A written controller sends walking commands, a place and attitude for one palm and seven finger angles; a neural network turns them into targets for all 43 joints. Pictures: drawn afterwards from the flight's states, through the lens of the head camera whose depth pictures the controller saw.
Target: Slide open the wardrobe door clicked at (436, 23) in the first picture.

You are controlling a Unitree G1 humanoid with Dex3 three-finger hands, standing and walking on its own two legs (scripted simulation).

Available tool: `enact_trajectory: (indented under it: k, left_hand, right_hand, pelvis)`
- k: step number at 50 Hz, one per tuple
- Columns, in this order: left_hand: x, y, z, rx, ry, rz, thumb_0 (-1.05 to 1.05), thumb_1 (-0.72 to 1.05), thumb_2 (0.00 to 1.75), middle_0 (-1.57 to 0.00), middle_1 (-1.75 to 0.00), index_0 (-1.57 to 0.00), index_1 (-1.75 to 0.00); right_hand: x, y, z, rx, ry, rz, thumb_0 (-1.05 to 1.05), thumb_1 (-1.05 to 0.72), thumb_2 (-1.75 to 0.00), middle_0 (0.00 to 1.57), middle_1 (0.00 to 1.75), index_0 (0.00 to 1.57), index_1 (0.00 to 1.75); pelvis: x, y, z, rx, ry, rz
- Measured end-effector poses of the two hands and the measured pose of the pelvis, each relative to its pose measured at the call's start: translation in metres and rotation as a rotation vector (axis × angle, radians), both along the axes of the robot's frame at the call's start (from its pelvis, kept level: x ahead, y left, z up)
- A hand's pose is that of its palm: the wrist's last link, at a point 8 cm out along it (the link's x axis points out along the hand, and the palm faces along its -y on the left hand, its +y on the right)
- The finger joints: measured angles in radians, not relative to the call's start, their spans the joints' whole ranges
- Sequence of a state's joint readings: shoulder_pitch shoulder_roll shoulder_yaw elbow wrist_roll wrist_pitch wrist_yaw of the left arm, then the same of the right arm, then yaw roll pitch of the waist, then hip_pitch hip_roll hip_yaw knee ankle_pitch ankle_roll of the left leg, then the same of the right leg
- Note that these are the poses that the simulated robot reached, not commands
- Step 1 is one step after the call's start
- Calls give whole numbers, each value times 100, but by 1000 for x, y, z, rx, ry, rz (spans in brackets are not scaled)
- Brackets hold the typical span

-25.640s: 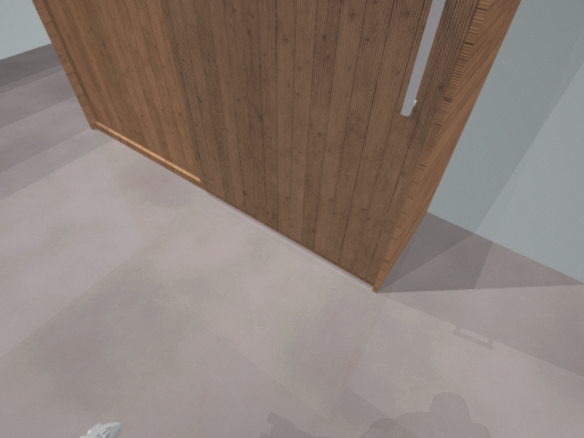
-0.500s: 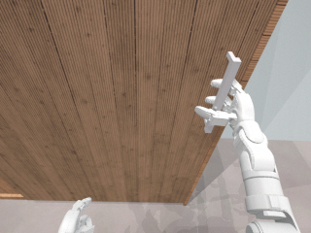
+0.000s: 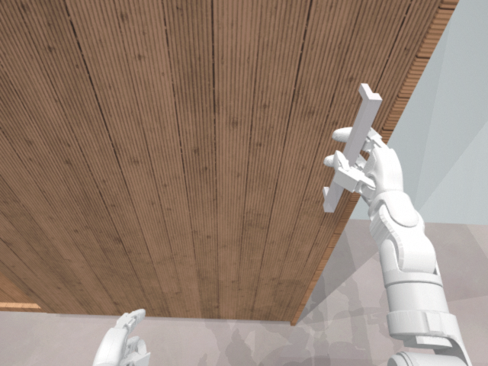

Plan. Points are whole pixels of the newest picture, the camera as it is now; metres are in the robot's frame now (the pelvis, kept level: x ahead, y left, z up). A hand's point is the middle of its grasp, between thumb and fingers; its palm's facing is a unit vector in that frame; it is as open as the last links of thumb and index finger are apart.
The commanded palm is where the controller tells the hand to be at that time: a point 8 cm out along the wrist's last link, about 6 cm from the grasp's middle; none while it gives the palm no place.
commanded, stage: grip the handle and tug to test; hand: right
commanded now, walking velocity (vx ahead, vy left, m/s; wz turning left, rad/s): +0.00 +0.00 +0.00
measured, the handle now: (344, 155) +0.44 -0.14 +0.15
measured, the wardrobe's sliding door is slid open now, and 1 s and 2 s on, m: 0.00 0.00 0.08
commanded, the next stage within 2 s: tug the door sideways, standing still in 0.50 s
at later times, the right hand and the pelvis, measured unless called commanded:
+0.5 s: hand (339, 172) +0.38 -0.12 +0.16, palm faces -0.03 +1.00 -0.01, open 5.7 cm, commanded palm +0.32 -0.17 +0.16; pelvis +0.02 +0.00 +0.00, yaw +1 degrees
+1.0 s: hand (337, 171) +0.38 -0.12 +0.16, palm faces +0.03 +1.00 -0.03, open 5.6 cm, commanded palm +0.35 -0.12 +0.16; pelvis +0.02 -0.01 +0.00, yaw -3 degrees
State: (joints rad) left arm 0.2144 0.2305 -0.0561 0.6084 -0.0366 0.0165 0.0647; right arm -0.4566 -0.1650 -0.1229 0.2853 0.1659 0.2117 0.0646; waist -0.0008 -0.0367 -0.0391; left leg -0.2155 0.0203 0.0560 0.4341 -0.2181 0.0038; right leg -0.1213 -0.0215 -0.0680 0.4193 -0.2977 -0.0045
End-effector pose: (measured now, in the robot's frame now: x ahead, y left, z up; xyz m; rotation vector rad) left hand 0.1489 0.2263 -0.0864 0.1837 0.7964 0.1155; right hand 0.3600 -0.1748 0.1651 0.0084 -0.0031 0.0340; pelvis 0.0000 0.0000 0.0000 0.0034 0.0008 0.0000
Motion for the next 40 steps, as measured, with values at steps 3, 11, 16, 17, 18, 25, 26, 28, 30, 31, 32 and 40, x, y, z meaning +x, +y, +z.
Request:
enact_trajectory:
  k: [3, 11, 16, 17, 18, 25, 26, 28, 30, 31, 32, 40]
  left_hand:
    - [0, -1, -1, 0, 4, -3, 1, 90, 90, -20, -30, -20, -30]
    - [0, -2, -1, -10, 6, 0, 1, 90, 90, -20, -30, -20, -30]
    - [4, -3, -1, -14, 5, 5, 1, 90, 90, -20, -30, -20, -30]
    - [5, -2, -1, -14, 6, 5, 1, 90, 90, -20, -30, -20, -30]
    - [6, -2, 0, -13, 7, 5, 1, 90, 90, -20, -30, -20, -30]
    - [19, -1, 3, -15, -4, 8, 1, 90, 90, -20, -30, -20, -30]
    - [22, -1, 3, -17, -7, 9, 1, 90, 90, -20, -30, -20, -30]
    - [27, -2, 5, -21, -14, 10, 1, 90, 90, -20, -30, -20, -30]
    - [33, -2, 6, -24, -19, 10, 1, 90, 90, -20, -30, -20, -30]
    - [36, -2, 6, -24, -20, 9, 1, 90, 90, -20, -30, -20, -30]
    - [38, -3, 7, -23, -20, 7, 1, 90, 90, -20, -30, -20, -30]
    - [60, -12, 1, 13, 15, -72, 1, 90, 90, -20, -30, -20, -30]
  right_hand:
    - [0, 1, 0, -1, 0, -6, 1, -75, -83, 35, 137, 36, 135]
    - [-1, 2, 0, -8, -2, -16, 1, -77, -83, 34, 137, 34, 136]
    - [-1, 2, 0, -12, -6, -9, 1, -78, -81, 33, 138, 32, 137]
    - [-1, 2, 0, -12, -7, -7, 1, -78, -81, 33, 138, 32, 137]
    - [-1, 1, 0, -12, -7, -5, 1, -78, -80, 33, 138, 32, 137]
    - [-2, 2, 0, -15, -12, 1, 1, -79, -80, 31, 137, 29, 137]
    - [-2, 2, 0, -17, -13, 1, 1, -79, -80, 31, 137, 29, 137]
    - [-3, 2, 0, -19, -15, 2, 1, -79, -80, 30, 137, 27, 137]
    - [-3, 2, -1, -21, -17, 6, 1, -80, -80, 29, 136, 26, 136]
    - [-3, 1, -1, -21, -18, 8, 1, -80, -80, 28, 136, 26, 136]
    - [-3, 1, -1, -21, -19, 12, 1, -80, -80, 28, 136, 26, 136]
    - [-1, 1, 0, -12, -7, -6, 1, -76, -83, 34, 137, 33, 137]
  pelvis:
    - [0, -1, 0, 0, 0, -2]
    - [3, -2, 0, 0, 1, 5]
    - [8, -2, 0, 1, 2, 9]
    - [8, -2, 0, 2, 2, 10]
    - [10, -2, 0, 2, 3, 10]
    - [20, -3, 0, 5, 15, 17]
    - [22, -3, 0, 5, 17, 19]
    - [26, -4, 0, 5, 22, 22]
    - [30, -4, 0, 5, 26, 25]
    - [33, -4, 0, 5, 28, 26]
    - [35, -4, 0, 5, 29, 25]
    - [36, -6, -2, 14, 31, -25]
